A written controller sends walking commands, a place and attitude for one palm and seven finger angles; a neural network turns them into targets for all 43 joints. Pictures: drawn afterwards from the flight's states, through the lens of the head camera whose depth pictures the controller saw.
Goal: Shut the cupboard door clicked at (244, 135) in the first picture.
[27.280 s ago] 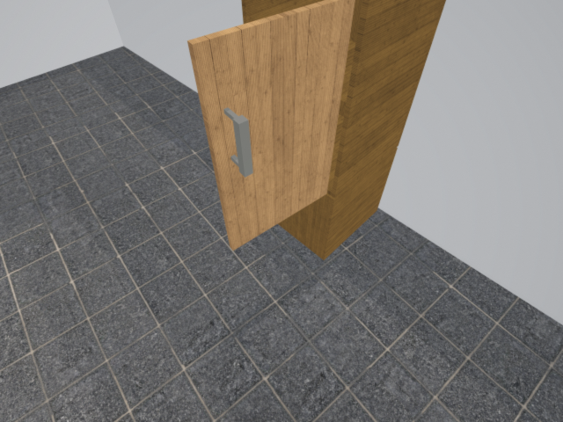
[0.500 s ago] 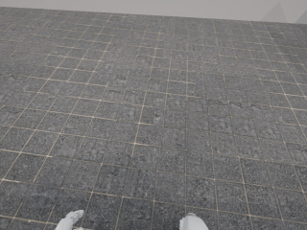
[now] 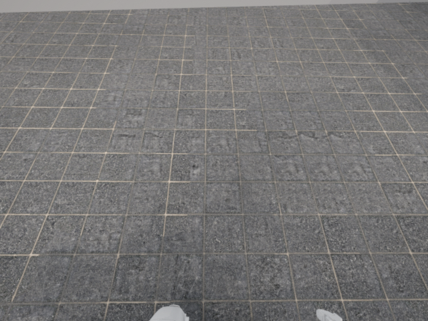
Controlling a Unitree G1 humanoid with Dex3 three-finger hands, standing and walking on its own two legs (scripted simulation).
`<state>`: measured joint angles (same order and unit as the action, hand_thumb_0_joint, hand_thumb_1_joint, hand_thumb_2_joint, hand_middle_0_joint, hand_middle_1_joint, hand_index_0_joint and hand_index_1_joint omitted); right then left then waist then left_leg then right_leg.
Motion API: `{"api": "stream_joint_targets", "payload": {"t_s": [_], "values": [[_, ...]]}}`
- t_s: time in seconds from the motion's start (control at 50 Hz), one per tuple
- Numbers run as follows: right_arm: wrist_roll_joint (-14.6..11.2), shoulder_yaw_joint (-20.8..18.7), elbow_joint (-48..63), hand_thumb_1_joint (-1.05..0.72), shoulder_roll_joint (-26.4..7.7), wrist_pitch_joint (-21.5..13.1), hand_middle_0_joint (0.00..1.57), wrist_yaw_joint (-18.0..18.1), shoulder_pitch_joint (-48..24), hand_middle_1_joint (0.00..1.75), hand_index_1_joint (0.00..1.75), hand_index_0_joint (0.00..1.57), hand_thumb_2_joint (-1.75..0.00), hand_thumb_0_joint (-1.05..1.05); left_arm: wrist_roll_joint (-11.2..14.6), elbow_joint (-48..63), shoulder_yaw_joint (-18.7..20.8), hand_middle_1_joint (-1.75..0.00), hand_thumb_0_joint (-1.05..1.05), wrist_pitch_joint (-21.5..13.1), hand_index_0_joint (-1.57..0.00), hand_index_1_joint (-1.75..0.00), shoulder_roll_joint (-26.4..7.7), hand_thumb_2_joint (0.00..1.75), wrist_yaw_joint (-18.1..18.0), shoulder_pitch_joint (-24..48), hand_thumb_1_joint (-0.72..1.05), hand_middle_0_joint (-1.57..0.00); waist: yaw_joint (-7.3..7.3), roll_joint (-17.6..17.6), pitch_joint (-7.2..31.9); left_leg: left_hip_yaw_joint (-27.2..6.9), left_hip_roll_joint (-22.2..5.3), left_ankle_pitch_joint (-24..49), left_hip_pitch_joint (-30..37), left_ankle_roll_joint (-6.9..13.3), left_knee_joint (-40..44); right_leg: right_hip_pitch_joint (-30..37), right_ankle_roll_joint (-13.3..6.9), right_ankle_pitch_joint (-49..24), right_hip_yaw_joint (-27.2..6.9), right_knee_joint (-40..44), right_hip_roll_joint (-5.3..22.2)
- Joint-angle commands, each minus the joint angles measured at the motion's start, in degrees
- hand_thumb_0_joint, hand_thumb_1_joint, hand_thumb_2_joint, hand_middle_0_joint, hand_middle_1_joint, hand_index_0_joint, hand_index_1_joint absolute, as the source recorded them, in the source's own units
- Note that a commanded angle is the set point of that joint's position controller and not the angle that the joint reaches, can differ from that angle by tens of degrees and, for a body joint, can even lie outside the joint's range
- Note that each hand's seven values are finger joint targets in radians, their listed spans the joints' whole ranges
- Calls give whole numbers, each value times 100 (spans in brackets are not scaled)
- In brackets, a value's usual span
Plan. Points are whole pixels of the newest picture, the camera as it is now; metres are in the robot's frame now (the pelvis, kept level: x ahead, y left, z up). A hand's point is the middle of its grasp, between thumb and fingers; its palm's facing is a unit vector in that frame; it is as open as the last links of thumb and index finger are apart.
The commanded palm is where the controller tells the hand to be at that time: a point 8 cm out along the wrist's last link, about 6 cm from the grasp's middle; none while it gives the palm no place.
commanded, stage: turn to face it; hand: left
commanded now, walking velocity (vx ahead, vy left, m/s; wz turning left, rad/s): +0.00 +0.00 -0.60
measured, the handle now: out of the picture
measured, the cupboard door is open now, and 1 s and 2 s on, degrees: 55 55 55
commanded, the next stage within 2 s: none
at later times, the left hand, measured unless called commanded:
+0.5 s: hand (140, 285) +0.20 +0.18 -0.16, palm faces -0.32 -0.91 -0.26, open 7.4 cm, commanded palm none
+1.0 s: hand (154, 269) +0.24 +0.16 -0.18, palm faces -0.55 -0.82 -0.18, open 7.4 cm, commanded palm none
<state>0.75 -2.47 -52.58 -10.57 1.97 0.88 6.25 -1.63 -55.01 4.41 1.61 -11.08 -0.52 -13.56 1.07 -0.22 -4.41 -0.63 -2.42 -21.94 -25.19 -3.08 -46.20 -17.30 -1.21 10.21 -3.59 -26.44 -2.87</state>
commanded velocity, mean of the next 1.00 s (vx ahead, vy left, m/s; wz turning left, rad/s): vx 0.00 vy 0.00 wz -0.60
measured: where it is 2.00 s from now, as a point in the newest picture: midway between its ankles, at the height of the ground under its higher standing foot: outside the picture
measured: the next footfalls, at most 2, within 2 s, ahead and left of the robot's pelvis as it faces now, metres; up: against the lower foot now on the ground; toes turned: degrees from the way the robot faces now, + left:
left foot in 0.06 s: +0.07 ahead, +0.14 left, +0.00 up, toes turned -2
right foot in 0.50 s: +0.00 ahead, -0.12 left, +0.00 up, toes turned -25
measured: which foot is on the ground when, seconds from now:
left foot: up 0.00-0.04, down 0.06-0.50, up 0.52-0.86, down 0.88-1.00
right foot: down 0.00-0.06, up 0.08-0.48, down 0.50-0.88, up 0.90-1.00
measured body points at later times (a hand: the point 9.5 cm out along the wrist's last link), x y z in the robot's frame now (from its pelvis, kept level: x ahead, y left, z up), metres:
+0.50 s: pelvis +0.02 +0.01 -0.01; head +0.06 -0.01 +0.44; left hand +0.22 +0.23 -0.14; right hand -0.02 -0.26 -0.15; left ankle +0.04 +0.14 -0.74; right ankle -0.03 -0.10 -0.74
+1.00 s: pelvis +0.05 +0.04 +0.00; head +0.11 +0.05 +0.44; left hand +0.27 +0.20 -0.16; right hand -0.01 -0.22 -0.12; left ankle +0.12 +0.12 -0.74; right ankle -0.06 -0.06 -0.66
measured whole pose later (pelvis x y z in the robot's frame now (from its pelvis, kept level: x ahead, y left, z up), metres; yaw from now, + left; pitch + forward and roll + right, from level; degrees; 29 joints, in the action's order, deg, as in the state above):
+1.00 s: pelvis +0.05 +0.04 +0.00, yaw -37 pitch +1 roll -3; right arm 1.8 -0.4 -48.8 -10.8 1.0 1.1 10.3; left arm -1.2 -51.5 5.2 4.9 -15.3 1.3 -10.2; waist 0.4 -2.7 -4.9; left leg 6.1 -5.2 -17.0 -16.7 1.2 -33.1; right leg -26.7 2.3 29.0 -1.3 -61.8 -1.4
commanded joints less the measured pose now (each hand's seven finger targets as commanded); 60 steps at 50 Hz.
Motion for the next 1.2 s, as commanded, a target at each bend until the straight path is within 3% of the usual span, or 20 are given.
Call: {"api": "stream_joint_targets", "payload": {"t_s": [0.0, 0.02, 0.04, 0.06, 0.08, 0.18, 0.36, 0.44, 0.46, 0.48, 0.5, 0.54, 0.62, 0.76, 0.82, 0.86, 0.88, 0.94, 1.0, 1.18], "values": [[-48, -121, 261, -90, -530, -170, 20, 95, 776, 30, 30, 20, -90, 0, 37, 574, 244, -30, 0, -48, -20, -30, -1000, 90, -12, 272, 90, -20, -312, -857, 827, 75, 166, 739, 1586, -10, 1697, -371, -522, -928, -1478, 250, 1148], [-24, -160, 250, -90, -807, -230, 20, 132, 913, 30, 30, 20, -90, 0, 86, 669, 200, -30, 0, -20, -20, -30, -845, 90, 6, 298, 90, -20, -376, -240, 865, -231, -288, 854, 2232, 98, 2346, -908, -262, -256, -1144, -160, 738], [58, -248, 340, -90, -1358, -271, 20, 143, 938, 30, 30, 20, -90, 0, 146, 760, 148, -30, 0, 3, -20, -30, -558, 90, 55, 178, 90, -20, -370, 1292, 850, -1629, -1646, 1282, 2552, 575, 2905, -1680, 88, 1357, -348, -1252, -74], [98, -293, 431, -90, -1575, -222, 20, 163, 937, 30, 30, 20, -90, 0, 102, 832, 144, -30, 0, 14, -20, -30, -661, 90, 76, 311, 90, -20, -425, 1538, 698, -2121, -2483, 1900, 2159, 1149, 3086, -1752, 260, 2551, 187, -2595, -22], [123, -243, 538, -90, -1480, -191, 20, 177, 734, 30, 30, 20, -90, 0, 71, 893, 176, -30, 0, 25, -20, -30, -750, 90, 108, 323, 90, -20, -316, 903, 536, -1818, -2456, 2168, 1659, 1380, 3013, -1519, 281, 2319, 41, -3300, 232], [115, -132, 717, -90, -1122, -202, 20, 180, 147, 30, 30, 20, -90, 0, 43, 718, 219, -30, 0, 195, -20, -30, -743, 90, 238, 81, 90, -20, -9, 992, 429, -166, -1618, 2716, 1627, 1063, 2757, -1538, 494, 1493, 311, -4040, 454], [114, -291, 417, -90, -1375, -170, 20, 94, 802, 30, 30, 20, -90, 0, 40, 1004, 98, -30, 0, 145, -20, -30, -577, 90, 294, 680, 90, -20, -356, 1329, 657, 482, -1801, 3527, 2210, 1011, 2234, -792, 386, 1440, 923, -1936, 406], [59, -338, 446, -90, -1454, -136, 20, 40, 577, 30, 30, 20, -90, 0, 39, 856, 140, -30, 0, 60, -20, -30, -799, 90, 265, 125, 90, -20, 32, 1044, 829, 903, -1633, 2952, 1554, 527, 1240, 676, 163, 75, 1009, -130, 334], [-8, -307, 529, -90, -1234, -129, 20, 5, 549, 30, 30, 20, -90, 0, -1, 718, 213, -30, 0, -11, -20, -30, -1256, 90, 214, -321, 90, -20, 258, -4, 1065, 1184, -1258, 1905, 763, 191, 251, 1660, -82, -909, 158, 454, 1031], [-15, -160, 841, -90, -740, -123, 20, -15, 195, 30, 30, 20, -90, 0, -30, 626, 333, -30, 0, -68, -20, -30, -1857, 90, 116, -630, 90, -20, 450, -1766, 864, 1264, -275, -1394, -916, -127, -1119, 2152, -706, -3100, -1808, 597, 2359], [-7, -149, 868, -90, -904, -20, 20, 50, 181, 30, 30, 20, -90, 0, 55, 573, 328, -30, 0, -38, -20, -30, -1906, 90, 35, -742, 90, -20, 464, -1448, 884, 407, -323, -1533, -984, -87, -1980, 1723, -1116, -3476, -1807, 544, 2707], [-4, -139, 804, -90, -815, -10, 20, 77, 161, 30, 30, 20, -90, 0, 32, 753, 301, -30, 0, -23, -20, -30, -1591, 90, -51, -122, 90, -20, 164, -1406, 630, 35, -454, -923, -1587, -106, -2326, 1709, -1082, -2604, -1513, 581, 2171], [14, -163, 559, -90, -889, 12, 20, 6, 456, 30, 30, 20, -90, 0, 57, 943, 157, -30, 0, -58, -20, -30, -1288, 90, -34, 385, 90, -20, -122, -881, 804, 162, -358, -83, -719, -240, -1752, 1128, -834, -2538, -678, 412, 1579], [-31, -145, 669, -90, -771, -45, 20, 25, 398, 30, 30, 20, -90, 0, -8, 919, 241, -30, 0, 8, -20, -30, -1468, 90, 28, 415, 90, -20, -90, -893, 602, 303, 3, -225, 129, -174, 150, 538, -908, -1603, -1339, 365, 1530], [-49, -163, 506, -90, -885, -160, 20, 77, 995, 30, 30, 20, -90, 0, 67, 945, 222, -30, 0, 58, -20, -30, -1276, 90, 31, 635, 90, -20, -396, -716, 791, 229, -6, 961, 1549, -98, 2015, -162, -408, -1215, -1255, -287, 1106], [67, -316, 539, -90, -1831, -238, 20, 126, 1250, 30, 30, 20, -90, 0, 151, 1085, 97, -30, 0, 101, -20, -30, -714, 90, 101, 362, 90, -20, -390, 1924, 1029, -1949, -2327, 2229, 2475, 827, 2913, -1567, 288, 2492, 162, -2486, -108], [110, -280, 561, -90, -1812, -194, 20, 145, 1287, 30, 30, 20, -90, 0, 86, 1102, 120, -30, 0, 112, -20, -30, -881, 90, 101, 564, 90, -20, -483, 1418, 878, -1929, -2583, 2579, 1983, 1213, 2816, -1426, 259, 2679, -11, -3518, 147], [127, -165, 767, -90, -1358, -214, 20, 172, 603, 30, 30, 20, -90, 0, 41, 934, 214, -30, 0, 164, -20, -30, -922, 90, 215, 546, 90, -20, -187, 1149, 444, -875, -1993, 2718, 1431, 1123, 2793, -1468, 405, 1948, 101, -4371, 432], [108, -157, 737, -90, -1259, -197, 20, 185, 520, 30, 30, 20, -90, 0, 49, 897, 179, -30, 0, 220, -20, -30, -746, 90, 291, 487, 90, -20, -144, 1045, 477, -62, -1658, 2641, 1729, 980, 2665, -1426, 480, 1575, 405, -4016, 470], [109, -314, 423, -90, -1437, -157, 20, 78, 923, 30, 30, 20, -90, 0, 50, 1017, 85, -30, 0, 162, -20, -30, -576, 90, 304, 828, 90, -20, -379, 1356, 727, 549, -1908, 3078, 2142, 987, 2252, -669, 372, 1524, 930, -1881, 397]]}}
